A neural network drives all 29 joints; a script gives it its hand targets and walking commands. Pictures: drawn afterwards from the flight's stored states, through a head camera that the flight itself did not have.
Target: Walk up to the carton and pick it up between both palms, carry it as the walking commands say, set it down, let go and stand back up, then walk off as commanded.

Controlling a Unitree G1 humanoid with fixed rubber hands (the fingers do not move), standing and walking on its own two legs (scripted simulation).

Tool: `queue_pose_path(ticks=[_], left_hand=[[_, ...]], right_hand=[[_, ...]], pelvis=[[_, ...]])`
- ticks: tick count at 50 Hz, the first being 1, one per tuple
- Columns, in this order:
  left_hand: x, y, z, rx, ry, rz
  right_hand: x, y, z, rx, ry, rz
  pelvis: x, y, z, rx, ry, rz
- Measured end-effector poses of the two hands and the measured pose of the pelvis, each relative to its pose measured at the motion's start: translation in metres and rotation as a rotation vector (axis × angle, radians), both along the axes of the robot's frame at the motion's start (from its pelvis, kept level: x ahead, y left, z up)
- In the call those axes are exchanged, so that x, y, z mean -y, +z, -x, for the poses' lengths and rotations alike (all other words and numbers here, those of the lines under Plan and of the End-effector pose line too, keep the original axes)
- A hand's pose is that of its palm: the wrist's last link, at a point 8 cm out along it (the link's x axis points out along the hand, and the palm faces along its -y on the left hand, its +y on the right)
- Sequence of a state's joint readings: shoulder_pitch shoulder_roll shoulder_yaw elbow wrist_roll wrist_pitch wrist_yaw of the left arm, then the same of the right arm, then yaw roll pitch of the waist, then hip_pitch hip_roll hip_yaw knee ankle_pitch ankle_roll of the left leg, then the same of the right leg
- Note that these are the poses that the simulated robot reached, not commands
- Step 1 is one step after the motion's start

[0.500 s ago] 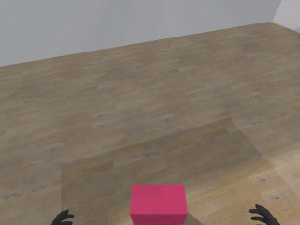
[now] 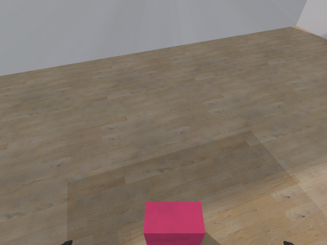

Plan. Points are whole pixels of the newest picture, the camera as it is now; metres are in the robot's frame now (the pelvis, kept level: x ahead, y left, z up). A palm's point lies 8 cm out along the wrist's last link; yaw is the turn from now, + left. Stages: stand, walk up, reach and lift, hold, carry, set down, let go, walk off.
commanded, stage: stand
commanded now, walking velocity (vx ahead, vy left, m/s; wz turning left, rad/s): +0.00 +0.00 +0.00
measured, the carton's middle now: (173, 227) +0.37 -0.01 -0.63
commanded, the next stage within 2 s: walk off in 0.94 s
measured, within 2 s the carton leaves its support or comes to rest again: rests again in 1.88 s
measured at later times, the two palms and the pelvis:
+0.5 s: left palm out of the picture +0.07 +0.31 -0.10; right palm out of the picture +0.08 -0.31 -0.10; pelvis -0.01 +0.00 +0.00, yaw +0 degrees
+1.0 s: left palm out of the picture +0.07 +0.31 -0.10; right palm out of the picture +0.08 -0.31 -0.10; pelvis -0.02 +0.00 +0.00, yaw +1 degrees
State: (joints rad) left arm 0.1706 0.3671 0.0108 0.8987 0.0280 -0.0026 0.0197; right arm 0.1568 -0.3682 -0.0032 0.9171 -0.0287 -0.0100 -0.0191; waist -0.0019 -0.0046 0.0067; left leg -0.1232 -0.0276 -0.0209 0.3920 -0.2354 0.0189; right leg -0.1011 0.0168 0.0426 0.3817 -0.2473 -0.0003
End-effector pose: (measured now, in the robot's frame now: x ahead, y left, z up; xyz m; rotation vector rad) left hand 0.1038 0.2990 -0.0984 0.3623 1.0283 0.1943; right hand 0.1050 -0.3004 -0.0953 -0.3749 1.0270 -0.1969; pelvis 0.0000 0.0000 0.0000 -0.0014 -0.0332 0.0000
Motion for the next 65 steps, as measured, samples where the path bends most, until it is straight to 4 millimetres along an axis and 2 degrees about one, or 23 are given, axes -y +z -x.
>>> queue_pose_path(ticks=[12, 23, 56, 61, 65], left_hand=[[-0.005, -0.002, 0.018, -0.043, 0.013, -0.005], [-0.008, -0.003, 0.029, -0.069, 0.023, -0.008], [-0.011, -0.004, 0.034, -0.095, 0.044, -0.012], [-0.001, -0.012, 0.043, -0.141, 0.058, 0.008], [0.007, -0.025, 0.063, -0.194, 0.1, 0.039]], right_hand=[[0.006, -0.002, 0.018, -0.045, -0.016, 0.005], [0.009, -0.004, 0.027, -0.07, -0.024, 0.006], [0.014, -0.004, 0.026, -0.094, -0.023, 0.011], [0.006, -0.014, 0.036, -0.146, -0.026, -0.012], [-0.008, -0.027, 0.047, -0.218, -0.015, -0.041]], pelvis=[[0.0, 0.002, 0.008, 0.006, 0.002, 0.0], [0.001, 0.003, 0.013, 0.009, 0.005, 0.0], [0.003, 0.004, 0.015, 0.008, 0.016, 0.0], [0.003, 0.002, 0.009, 0.0, 0.03, 0.0], [0.003, -0.002, -0.003, -0.013, 0.053, 0.008]])
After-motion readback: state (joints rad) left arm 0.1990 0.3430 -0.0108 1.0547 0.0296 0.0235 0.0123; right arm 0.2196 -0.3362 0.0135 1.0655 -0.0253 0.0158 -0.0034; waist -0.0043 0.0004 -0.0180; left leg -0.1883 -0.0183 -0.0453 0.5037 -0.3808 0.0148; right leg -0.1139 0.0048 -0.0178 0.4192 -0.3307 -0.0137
